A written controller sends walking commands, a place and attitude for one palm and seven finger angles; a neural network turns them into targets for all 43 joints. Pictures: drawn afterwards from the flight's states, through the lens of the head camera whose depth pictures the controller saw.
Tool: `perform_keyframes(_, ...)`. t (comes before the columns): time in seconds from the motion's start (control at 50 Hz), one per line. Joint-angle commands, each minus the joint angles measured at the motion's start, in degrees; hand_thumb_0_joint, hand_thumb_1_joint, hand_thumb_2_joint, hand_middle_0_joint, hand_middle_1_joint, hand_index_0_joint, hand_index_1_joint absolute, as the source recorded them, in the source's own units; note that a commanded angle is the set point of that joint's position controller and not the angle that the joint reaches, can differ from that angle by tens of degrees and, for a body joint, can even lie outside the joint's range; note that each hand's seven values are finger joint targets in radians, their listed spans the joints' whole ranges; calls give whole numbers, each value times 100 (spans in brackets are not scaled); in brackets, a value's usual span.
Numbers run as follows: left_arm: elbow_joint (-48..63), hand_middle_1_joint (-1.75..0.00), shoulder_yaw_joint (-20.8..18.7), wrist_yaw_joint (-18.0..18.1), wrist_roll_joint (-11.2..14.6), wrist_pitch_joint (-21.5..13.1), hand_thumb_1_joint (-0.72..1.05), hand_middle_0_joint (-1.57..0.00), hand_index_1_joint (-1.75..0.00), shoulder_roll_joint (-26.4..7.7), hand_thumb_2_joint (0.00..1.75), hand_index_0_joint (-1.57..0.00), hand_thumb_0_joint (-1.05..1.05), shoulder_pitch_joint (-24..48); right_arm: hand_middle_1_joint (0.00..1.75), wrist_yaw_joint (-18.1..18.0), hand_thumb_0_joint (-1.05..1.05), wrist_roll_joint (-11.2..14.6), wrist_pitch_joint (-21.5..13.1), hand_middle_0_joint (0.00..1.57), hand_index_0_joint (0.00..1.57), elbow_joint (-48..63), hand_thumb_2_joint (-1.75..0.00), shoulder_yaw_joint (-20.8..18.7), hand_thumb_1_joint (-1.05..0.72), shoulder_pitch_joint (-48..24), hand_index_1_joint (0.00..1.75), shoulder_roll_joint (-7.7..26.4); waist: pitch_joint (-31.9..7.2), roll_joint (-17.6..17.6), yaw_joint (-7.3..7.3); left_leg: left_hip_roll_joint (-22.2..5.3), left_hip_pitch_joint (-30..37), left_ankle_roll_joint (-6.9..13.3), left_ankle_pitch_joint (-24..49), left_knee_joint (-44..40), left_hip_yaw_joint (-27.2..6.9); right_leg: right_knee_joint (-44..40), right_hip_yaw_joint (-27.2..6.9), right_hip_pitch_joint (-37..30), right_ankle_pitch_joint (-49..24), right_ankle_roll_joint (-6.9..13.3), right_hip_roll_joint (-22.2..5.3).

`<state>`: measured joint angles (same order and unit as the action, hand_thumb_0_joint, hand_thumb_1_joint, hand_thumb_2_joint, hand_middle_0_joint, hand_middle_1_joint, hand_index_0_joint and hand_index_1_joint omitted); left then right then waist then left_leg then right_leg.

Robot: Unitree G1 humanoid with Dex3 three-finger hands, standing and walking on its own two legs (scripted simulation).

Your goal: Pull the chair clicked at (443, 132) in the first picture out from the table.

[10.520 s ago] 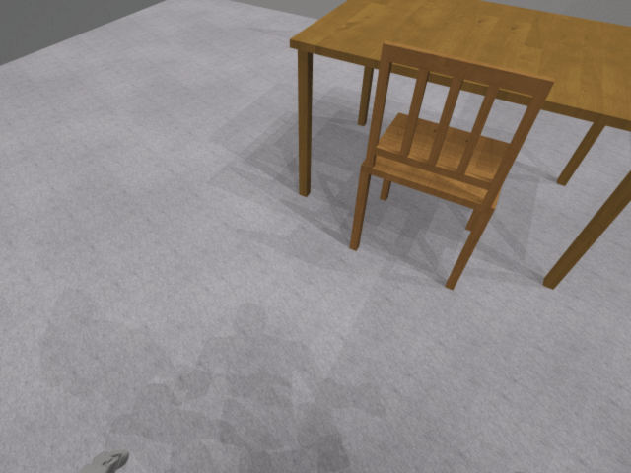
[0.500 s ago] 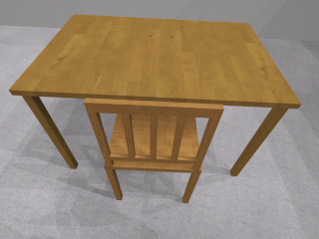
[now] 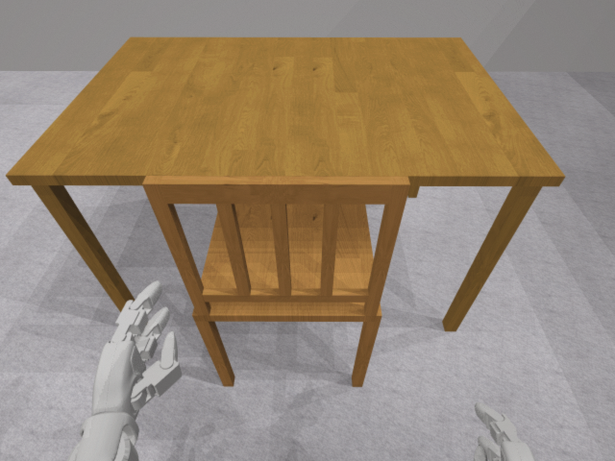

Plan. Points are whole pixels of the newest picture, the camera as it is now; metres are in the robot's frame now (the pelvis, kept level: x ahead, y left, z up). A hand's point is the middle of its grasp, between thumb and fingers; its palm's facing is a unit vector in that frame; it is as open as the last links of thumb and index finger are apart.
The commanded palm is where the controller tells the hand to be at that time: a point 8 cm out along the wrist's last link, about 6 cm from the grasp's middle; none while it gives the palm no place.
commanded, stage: raise the hand toward the chair's back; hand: left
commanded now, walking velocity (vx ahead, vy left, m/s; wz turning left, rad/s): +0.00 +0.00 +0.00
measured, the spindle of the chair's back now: (282, 252) +0.51 +0.06 -0.08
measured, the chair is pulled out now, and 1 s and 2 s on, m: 0.00 0.00 0.00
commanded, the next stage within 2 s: aim the fingers beside a spindle in 1.84 s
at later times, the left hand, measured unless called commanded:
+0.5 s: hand (203, 416) +0.20 +0.14 -0.04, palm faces -0.14 -0.99 -0.01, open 12.2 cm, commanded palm +0.16 +0.23 -0.02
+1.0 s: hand (153, 389) +0.22 +0.20 +0.00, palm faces +0.05 -1.00 -0.03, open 16.2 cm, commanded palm +0.20 +0.26 -0.01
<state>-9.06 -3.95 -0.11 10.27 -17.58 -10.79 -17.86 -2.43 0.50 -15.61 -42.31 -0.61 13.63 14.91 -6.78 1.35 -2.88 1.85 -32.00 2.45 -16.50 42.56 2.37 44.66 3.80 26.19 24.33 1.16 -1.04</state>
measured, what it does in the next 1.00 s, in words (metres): lowers itself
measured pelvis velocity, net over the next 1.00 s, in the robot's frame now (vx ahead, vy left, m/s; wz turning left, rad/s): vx -0.01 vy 0.01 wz -0.02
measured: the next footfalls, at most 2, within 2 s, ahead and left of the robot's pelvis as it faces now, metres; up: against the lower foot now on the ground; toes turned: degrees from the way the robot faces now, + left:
none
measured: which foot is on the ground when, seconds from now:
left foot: down 0.00-1.00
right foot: down 0.00-1.00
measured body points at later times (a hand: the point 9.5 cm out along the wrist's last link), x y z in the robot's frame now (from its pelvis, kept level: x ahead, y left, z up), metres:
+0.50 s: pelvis -0.02 -0.03 -0.07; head +0.05 -0.04 +0.37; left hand +0.21 +0.20 -0.04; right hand +0.17 -0.25 -0.17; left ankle +0.05 +0.09 -0.71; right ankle -0.02 -0.10 -0.71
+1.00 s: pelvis -0.01 +0.01 -0.05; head +0.06 +0.03 +0.39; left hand +0.22 +0.26 +0.00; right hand +0.18 -0.24 -0.12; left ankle +0.05 +0.09 -0.71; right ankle -0.02 -0.10 -0.71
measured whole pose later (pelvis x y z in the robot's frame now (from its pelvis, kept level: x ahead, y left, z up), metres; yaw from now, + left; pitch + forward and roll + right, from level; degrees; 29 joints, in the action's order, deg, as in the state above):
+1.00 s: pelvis -0.01 +0.01 -0.05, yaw -1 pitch +15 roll -4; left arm 0.1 -10.0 -11.3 15.4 -26.5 -13.3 -21.7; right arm -3.6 1.3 -11.5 -32.5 -1.0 10.5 12.7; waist -8.2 1.1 -1.0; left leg -0.8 -54.4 3.0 -25.1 64.1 0.5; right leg 61.9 5.7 45.9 31.3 1.2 1.1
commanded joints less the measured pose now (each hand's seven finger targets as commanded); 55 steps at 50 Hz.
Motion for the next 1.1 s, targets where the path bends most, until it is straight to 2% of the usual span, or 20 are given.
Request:
perform_keyframes(0.0,-392,-25,-593,-1507,474,-1412,57,-17,-25,-272,76,-17,0,-1878,30,210,0,11,-236,20,20,1451,-90,-427,-90,-837,30,724,-71,-1204,679,-31,-771,-327,49,645,-286,191,-70,1228,-428,111,65)
perform_keyframes(0.06,-481,-24,-1406,-1758,335,-1287,50,-16,-24,-1003,73,-16,0,-1802,30,194,0,123,61,20,20,1884,-90,-470,-90,-1032,30,629,-580,-113,905,59,-1104,-272,48,1043,-62,553,-384,1063,-628,118,16)
perform_keyframes(0.12,1310,-23,-1312,-1464,551,-1272,43,-15,-23,-979,70,-15,0,-690,30,105,0,98,239,20,20,2343,-90,-413,-90,-1120,30,484,-963,385,713,6,-1254,-171,-338,1394,-28,598,-714,1350,70,81,23)
perform_keyframes(0.16,2440,-22,-1522,-1097,569,-1720,39,-15,-22,-1199,68,-15,0,-66,30,33,0,34,224,20,20,2181,-90,-443,-90,-789,30,376,-1389,589,486,-152,-1166,-103,-214,1707,-203,739,-854,1588,18,51,95)
perform_keyframes(0.2,3260,-21,-1136,-968,507,-2264,34,-14,-21,-1056,66,-14,0,219,30,-46,0,-22,169,20,20,2021,-90,-405,-90,-623,30,296,-1627,1031,272,-236,-936,-45,51,1923,-308,884,-838,1859,-209,93,155)
perform_keyframes(0.26,3146,-20,-365,-1359,511,-2635,27,-14,-20,-704,63,-14,0,463,30,-115,0,-35,-75,20,20,1712,-90,-292,-90,-558,30,415,-1356,817,-157,-332,-1167,7,-121,2274,-424,936,-842,2452,30,46,190)
perform_keyframes(0.32,1914,-19,-102,-1980,650,-2167,20,-13,-19,-665,60,-13,0,176,30,-207,0,89,-231,20,20,1547,-90,-222,-90,-538,30,588,-697,182,-326,-343,-1828,10,-712,2378,-510,590,-986,2539,668,-85,123)
perform_keyframes(0.36,683,-18,-440,-2298,719,-1378,15,-13,-18,-824,58,-13,0,-197,30,-295,0,220,-130,20,20,1524,-90,-218,-90,-578,30,610,-434,-462,-212,-287,-2304,17,-963,2420,-485,207,-1304,2349,1159,-233,19)
perform_keyframes(0.42,1012,-17,-1152,-2376,968,-343,8,-12,-17,-1265,55,-12,0,-272,30,-380,0,306,71,20,20,1910,-90,-222,-90,-823,30,632,-1260,-698,279,-148,-2165,41,-655,2123,-445,134,-1396,1176,710,-314,-188)
perform_keyframes(0.46,1246,-16,-1879,-1971,1073,-59,4,-11,-16,-1513,53,-11,0,-657,30,-370,0,274,176,20,20,1960,-90,-260,-90,-932,30,463,-1722,-536,615,-164,-1828,-5,-206,1944,-471,284,-1282,675,-63,-351,-203)
perform_keyframes(0.5,2056,-16,-1919,-1467,1068,-287,-1,-11,-16,-1209,51,-11,0,-790,30,-303,0,217,215,20,20,1954,-90,-291,-90,-755,30,247,-2079,-284,661,-221,-1392,-39,353,1755,-449,579,-989,473,-1357,-341,-159)
perform_keyframes(0.56,2231,-15,-1697,-956,789,-885,-8,-10,-15,-1037,48,-10,0,-828,30,-225,0,126,203,20,20,1673,-90,-340,-90,-657,30,154,-1723,-171,572,-288,-1187,-68,654,1594,-421,814,-617,899,-1751,-222,-4)
perform_keyframes(0.62,1736,-14,-1016,-1048,505,-1420,-15,-10,-14,-699,45,-10,0,-472,30,-145,0,61,151,20,20,1458,-90,-343,-90,-517,30,308,-1101,-135,132,-323,-1274,-52,467,1719,-456,935,-428,1773,-1274,-177,69)
perform_keyframes(0.66,1207,-13,-726,-1338,456,-1528,-20,-9,-13,-559,43,-9,0,-463,30,-145,0,85,110,20,20,1418,-90,-361,-90,-462,30,431,-794,-263,-3,-320,-1463,-35,183,1800,-483,881,-455,2110,-782,-151,88)
perform_keyframes(0.74,1362,-11,-871,-1829,736,-1424,-29,-8,-11,-903,39,-8,0,-256,30,-237,0,191,-3,20,20,1620,-90,-386,-90,-379,30,669,-1378,16,142,-298,-1186,-15,-50,1630,-486,734,-461,1911,-135,-48,98)
perform_keyframes(0.8,2130,-10,-1253,-1631,830,-1341,-36,-7,-10,-1197,36,-7,0,-208,30,-258,0,174,-39,20,20,1733,-90,-382,-90,-388,30,625,-2027,380,343,-313,-504,-26,391,1369,-521,859,-184,1635,-530,13,157)
perform_keyframes(0.86,2433,-9,-1386,-1166,748,-1350,-43,-7,-9,-1206,33,-7,0,-355,30,-225,0,131,19,20,20,1699,-90,-365,-90,-419,30,532,-1957,572,416,-368,-95,-81,714,1192,-629,945,24,1780,-624,58,229)
perform_keyframes(0.92,1959,-8,-1055,-954,602,-1245,-50,-6,-8,-847,30,-6,0,-343,30,-147,0,97,148,20,20,1701,-90,-315,-90,-444,30,529,-1358,439,250,-390,-273,-132,428,1125,-724,944,135,2102,-388,44,231)
perform_keyframes(1.0,1300,-8,-644,-1225,411,-900,-50,-6,-8,-732,30,-6,0,-127,30,-105,0,128,326,20,20,1879,-90,-250,-90,-390,30,695,-827,289,97,-390,-601,-140,-281,997,-793,854,151,2331,2,39,247)
perform_keyframes(1.08,1673,-8,-868,-1474,533,-758,-50,-6,-8,-1062,30,-6,0,286,30,-166,0,154,352,20,20,2062,-90,-212,-90,-311,30,772,-1268,255,149,-383,-306,-129,-254,902,-857,747,122,2046,-39,51,260)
